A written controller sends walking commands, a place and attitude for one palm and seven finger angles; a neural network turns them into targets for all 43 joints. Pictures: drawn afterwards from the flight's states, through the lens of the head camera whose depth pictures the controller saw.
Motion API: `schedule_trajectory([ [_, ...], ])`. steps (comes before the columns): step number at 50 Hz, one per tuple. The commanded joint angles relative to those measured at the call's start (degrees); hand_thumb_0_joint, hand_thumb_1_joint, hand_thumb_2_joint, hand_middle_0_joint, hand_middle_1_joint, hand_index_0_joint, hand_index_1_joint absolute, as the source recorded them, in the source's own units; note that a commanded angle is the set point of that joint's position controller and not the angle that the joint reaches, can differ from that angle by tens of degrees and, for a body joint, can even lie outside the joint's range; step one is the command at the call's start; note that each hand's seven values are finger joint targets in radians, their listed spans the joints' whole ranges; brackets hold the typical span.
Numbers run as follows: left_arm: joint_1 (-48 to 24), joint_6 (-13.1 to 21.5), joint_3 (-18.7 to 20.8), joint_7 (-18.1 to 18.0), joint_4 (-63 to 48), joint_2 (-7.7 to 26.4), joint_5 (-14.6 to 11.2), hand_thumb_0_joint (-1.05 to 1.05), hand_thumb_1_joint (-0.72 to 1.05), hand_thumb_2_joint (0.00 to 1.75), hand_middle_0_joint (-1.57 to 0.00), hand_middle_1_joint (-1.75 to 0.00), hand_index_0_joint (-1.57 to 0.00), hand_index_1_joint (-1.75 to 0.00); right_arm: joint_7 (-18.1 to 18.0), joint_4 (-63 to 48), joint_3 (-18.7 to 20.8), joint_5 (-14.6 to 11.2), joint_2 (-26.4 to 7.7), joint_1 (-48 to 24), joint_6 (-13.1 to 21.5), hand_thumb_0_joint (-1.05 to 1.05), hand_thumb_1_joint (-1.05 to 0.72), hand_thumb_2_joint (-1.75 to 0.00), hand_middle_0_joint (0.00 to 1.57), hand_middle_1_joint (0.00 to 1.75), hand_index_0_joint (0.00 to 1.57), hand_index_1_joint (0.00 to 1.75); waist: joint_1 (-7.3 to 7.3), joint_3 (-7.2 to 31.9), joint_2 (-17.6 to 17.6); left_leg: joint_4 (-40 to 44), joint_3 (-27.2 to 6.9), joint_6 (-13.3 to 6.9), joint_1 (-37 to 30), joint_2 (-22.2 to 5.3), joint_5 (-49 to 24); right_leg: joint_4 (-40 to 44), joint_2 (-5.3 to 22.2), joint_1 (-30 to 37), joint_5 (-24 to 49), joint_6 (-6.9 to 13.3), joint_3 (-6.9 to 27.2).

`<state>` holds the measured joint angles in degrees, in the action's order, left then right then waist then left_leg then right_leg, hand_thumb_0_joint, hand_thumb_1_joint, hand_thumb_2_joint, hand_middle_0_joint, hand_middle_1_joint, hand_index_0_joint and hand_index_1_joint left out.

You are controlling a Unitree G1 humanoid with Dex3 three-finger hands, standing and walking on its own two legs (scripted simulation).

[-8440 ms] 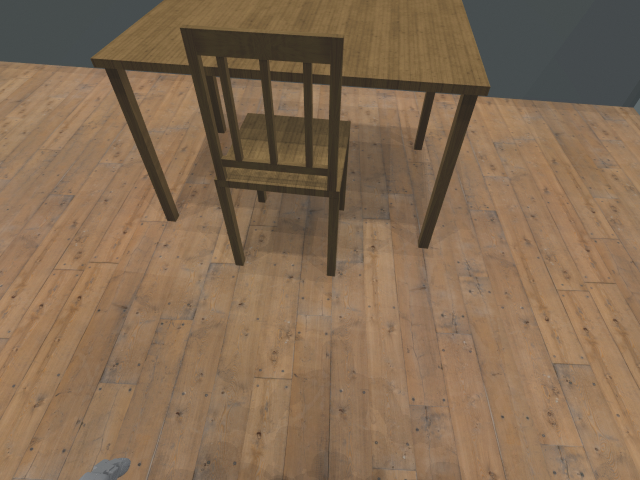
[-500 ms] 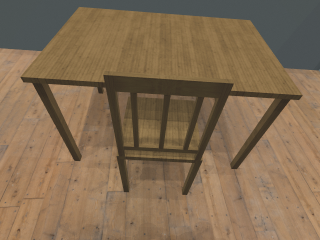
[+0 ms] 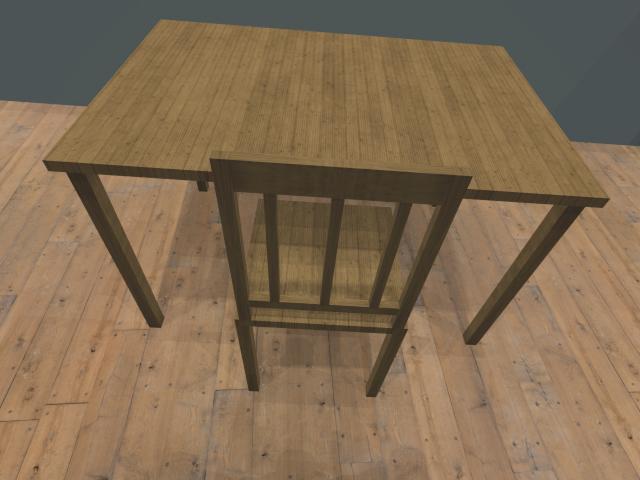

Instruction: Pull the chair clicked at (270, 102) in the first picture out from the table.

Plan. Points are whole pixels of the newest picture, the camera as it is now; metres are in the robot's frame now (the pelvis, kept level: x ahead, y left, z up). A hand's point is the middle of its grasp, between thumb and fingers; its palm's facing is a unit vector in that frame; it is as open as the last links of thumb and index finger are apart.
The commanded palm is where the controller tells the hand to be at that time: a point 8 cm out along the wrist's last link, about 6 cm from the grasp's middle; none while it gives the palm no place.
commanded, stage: look again from close up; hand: left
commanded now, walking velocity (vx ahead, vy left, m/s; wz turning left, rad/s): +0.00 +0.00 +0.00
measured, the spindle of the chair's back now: (330, 256) +0.52 +0.01 -0.09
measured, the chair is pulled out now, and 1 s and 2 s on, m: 0.00 0.00 0.00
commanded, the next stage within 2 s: none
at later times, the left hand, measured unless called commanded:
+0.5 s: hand out of the picture -0.02 +0.11 -0.18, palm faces +0.05 -0.99 -0.14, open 7.4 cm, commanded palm none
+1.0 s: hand out of the picture -0.02 +0.08 -0.17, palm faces +0.06 -0.99 -0.13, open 7.4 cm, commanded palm none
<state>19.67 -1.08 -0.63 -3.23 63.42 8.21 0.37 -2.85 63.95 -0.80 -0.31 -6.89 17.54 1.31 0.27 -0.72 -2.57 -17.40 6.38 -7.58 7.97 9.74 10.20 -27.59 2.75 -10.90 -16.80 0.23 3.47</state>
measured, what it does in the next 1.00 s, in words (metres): shifts its weight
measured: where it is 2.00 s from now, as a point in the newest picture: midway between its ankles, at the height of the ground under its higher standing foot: outside the picture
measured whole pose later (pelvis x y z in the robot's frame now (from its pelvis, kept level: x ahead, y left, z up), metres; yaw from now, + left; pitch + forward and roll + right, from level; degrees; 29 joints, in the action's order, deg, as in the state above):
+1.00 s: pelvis +0.02 -0.07 +0.01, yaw +1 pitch +0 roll +0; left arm 20.6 1.5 -2.0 -2.7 64.0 6.5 0.1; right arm -2.6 66.2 -1.4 -0.4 -7.0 17.4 1.7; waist 0.3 0.0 -1.5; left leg -20.6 3.5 -4.9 8.2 4.6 12.4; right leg -22.5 -2.2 -7.1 -15.1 2.0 0.4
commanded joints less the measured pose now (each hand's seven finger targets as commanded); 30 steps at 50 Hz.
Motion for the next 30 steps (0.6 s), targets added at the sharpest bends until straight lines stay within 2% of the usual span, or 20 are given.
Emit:
schedule_trajectory([
  [1, 5.85, 0.53, 0.69, -0.15, -0.57, 3.24, 0.28, 0.00, 0.90, 0.90, -0.20, -0.30, -0.20, -0.30, -0.47, -0.98, 0.83, 0.30, -6.76, 3.82, 0.72, 0.00, -0.90, -0.90, 0.20, 0.30, 0.20, 0.30, 0.45, -3.04, 2.80, 4.93, -16.77, 9.98, -3.58, -18.14, -11.01, 1.95, 1.24, -5.87, 1.33, 1.05, 1.22],
  [2, 5.78, 0.77, 0.54, -0.10, -0.42, 3.15, 0.22, 0.00, 0.90, 0.90, -0.20, -0.30, -0.20, -0.30, -0.43, -0.93, 0.83, 0.24, -6.77, 3.93, 0.86, 0.00, -0.90, -0.90, 0.20, 0.30, 0.20, 0.30, 0.23, -1.98, 2.22, 4.02, -16.22, 9.70, -4.47, -17.83, -12.99, 2.62, 1.33, -5.28, 3.09, 1.20, 1.49],
  [3, 5.68, 0.90, 0.57, -0.08, -0.46, 3.01, 0.13, 0.00, 0.90, 0.90, -0.20, -0.30, -0.20, -0.30, -0.44, -0.90, 0.81, 0.15, -6.49, 3.85, 0.89, 0.00, -0.90, -0.90, 0.20, 0.30, 0.20, 0.30, 0.27, -2.55, 1.24, 3.84, -15.92, 9.45, -3.81, -17.69, -12.87, 3.30, 1.45, -4.88, 3.75, 1.35, 1.73],
  [5, 5.59, 0.79, 0.50, -0.14, -0.13, 3.07, 0.05, 0.00, 0.90, 0.90, -0.20, -0.30, -0.20, -0.30, -0.46, -0.41, 0.90, 0.23, -6.91, 4.28, 0.89, 0.00, -0.90, -0.90, 0.20, 0.30, 0.20, 0.30, -0.02, -1.92, 1.78, 4.35, -16.48, 10.55, -4.61, -17.68, -12.62, 2.65, 1.35, -4.98, 3.60, 1.40, 1.48],
  [6, 5.46, 0.65, 0.53, -0.17, -0.09, 2.93, 0.05, 0.00, 0.90, 0.90, -0.20, -0.30, -0.20, -0.30, -0.54, -0.17, 0.98, 0.24, -7.03, 4.77, 0.83, 0.00, -0.90, -0.90, 0.20, 0.30, 0.20, 0.30, -0.29, -2.17, 2.64, 4.85, -16.78, 12.07, -4.91, -17.79, -12.62, 1.86, 0.98, -5.54, 2.58, 1.25, 1.27],
  [7, 5.45, 0.46, 0.57, -0.20, -0.12, 3.06, 0.03, 0.00, 0.90, 0.90, -0.20, -0.30, -0.20, -0.30, -0.64, 0.02, 0.97, 0.23, -7.12, 5.07, 0.71, 0.00, -0.90, -0.90, 0.20, 0.30, 0.20, 0.30, -0.25, -3.17, 3.42, 5.59, -17.08, 12.52, -4.50, -18.06, -12.33, 1.03, 0.81, -6.21, 1.05, 1.04, 0.76],
  [8, 5.50, 0.38, 0.64, -0.16, -0.28, 3.04, 0.14, 0.00, 0.90, 0.90, -0.20, -0.30, -0.20, -0.30, -0.64, 0.08, 0.91, 0.15, -6.74, 4.76, 0.63, 0.00, -0.90, -0.90, 0.20, 0.30, 0.20, 0.30, 0.05, -4.39, 4.46, 5.83, -16.72, 10.86, -3.30, -18.01, -10.20, 1.25, 0.93, -6.32, -0.17, 0.99, 1.03],
  [9, 5.59, 0.52, 0.56, -0.10, -0.15, 3.14, 0.20, 0.00, 0.90, 0.90, -0.20, -0.30, -0.20, -0.30, -0.54, 0.06, 0.74, 0.21, -6.49, 4.43, 0.71, 0.00, -0.90, -0.90, 0.20, 0.30, 0.20, 0.30, 0.27, -3.94, 3.93, 5.22, -16.68, 9.65, -2.68, -17.91, -9.06, 2.19, 1.21, -5.70, 0.98, 1.10, 1.40],
  [11, 5.72, 0.74, 0.50, -0.02, 0.12, 2.96, 0.22, 0.00, 0.90, 0.90, -0.20, -0.30, -0.20, -0.30, -0.40, 0.09, 0.69, 0.21, -6.26, 4.29, 0.78, 0.00, -0.90, -0.90, 0.20, 0.30, 0.20, 0.30, 0.24, -3.76, 2.40, 5.20, -16.73, 9.21, -2.04, -17.59, -6.76, 3.28, 1.37, -4.88, 3.06, 1.32, 1.68],
  [12, 5.50, 0.69, 0.46, 0.00, 0.17, 2.95, 0.17, 0.00, 0.90, 0.90, -0.20, -0.30, -0.20, -0.30, -0.40, 0.04, 0.82, 0.19, -6.45, 4.51, 0.76, 0.00, -0.90, -0.90, 0.20, 0.30, 0.20, 0.30, -0.01, -4.05, 1.91, 5.74, -17.25, 9.61, -1.86, -17.54, -5.75, 3.05, 1.28, -5.01, 3.16, 1.35, 1.46],
  [13, 5.09, 0.64, 0.48, 0.04, 0.03, 2.95, 0.21, 0.00, 0.90, 0.90, -0.20, -0.30, -0.20, -0.30, -0.39, 0.12, 0.79, 0.10, -6.35, 4.31, 0.69, 0.00, -0.90, -0.90, 0.20, 0.30, 0.20, 0.30, 0.17, -5.58, 2.18, 6.22, -17.28, 9.33, -0.11, -17.55, -3.36, 3.40, 1.35, -5.01, 2.69, 1.32, 1.55],
  [17, 5.71, 1.13, 0.37, 0.15, 0.10, 2.72, 0.19, 0.00, 0.90, 0.90, -0.20, -0.30, -0.20, -0.30, -0.25, 0.27, 0.75, 0.17, -6.26, 4.48, 1.02, 0.00, -0.90, -0.90, 0.20, 0.30, 0.20, 0.30, 0.13, -2.54, 2.06, 4.51, -16.26, 8.54, -2.20, -16.82, -5.38, 4.30, 1.69, -4.05, 5.24, 1.49, 1.95],
  [18, 5.26, 1.20, 0.32, 0.16, 0.01, 2.70, 0.19, 0.00, 0.90, 0.90, -0.20, -0.30, -0.20, -0.30, -0.21, 0.38, 0.68, 0.07, -5.93, 4.24, 0.93, 0.00, -0.90, -0.90, 0.20, 0.30, 0.20, 0.30, 0.17, -4.20, 1.63, 4.34, -15.68, 7.88, -0.38, -16.65, -4.00, 5.32, 1.88, -3.70, 5.02, 1.52, 2.16],
  [22, 5.43, 1.59, 0.17, 0.21, 0.25, 2.58, 0.05, 0.00, 0.90, 0.90, -0.20, -0.30, -0.20, -0.30, -0.16, 0.56, 0.57, 0.18, -5.70, 4.65, 1.27, 0.00, -0.90, -0.90, 0.20, 0.30, 0.20, 0.30, -0.04, -1.66, 2.23, 2.60, -14.58, 7.48, -2.32, -16.06, -8.30, 5.49, 2.12, -2.77, 7.30, 1.72, 2.30],
  [23, 5.23, 1.61, 0.18, 0.23, 0.03, 2.35, 0.09, 0.00, 0.90, 0.90, -0.20, -0.30, -0.20, -0.30, -0.17, 0.56, 0.50, 0.06, -5.39, 4.37, 1.16, 0.00, -0.90, -0.90, 0.20, 0.30, 0.20, 0.30, -0.01, -3.36, 2.17, 2.50, -14.22, 6.88, -0.86, -15.87, -6.96, 6.30, 2.05, -2.79, 6.78, 1.75, 2.48],
  [30, 5.57, 2.09, -0.11, 0.35, 0.01, 2.20, 0.07, 0.00, 0.90, 0.90, -0.20, -0.30, -0.20, -0.30, 0.04, 0.61, 0.14, 0.16, -5.05, 4.25, 1.24, 0.00, -0.90, -0.90, 0.20, 0.30, 0.20, 0.30, -0.02, -3.75, 1.41, 1.69, -13.32, 5.79, -0.07, -15.15, -5.70, 7.26, 2.54, -2.35, 8.53, 2.32, 3.08],
])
